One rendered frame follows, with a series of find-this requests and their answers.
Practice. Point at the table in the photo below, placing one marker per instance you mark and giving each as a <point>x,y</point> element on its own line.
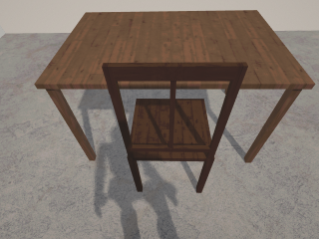
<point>216,36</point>

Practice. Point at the chair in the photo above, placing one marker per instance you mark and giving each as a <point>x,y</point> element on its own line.
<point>172,129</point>

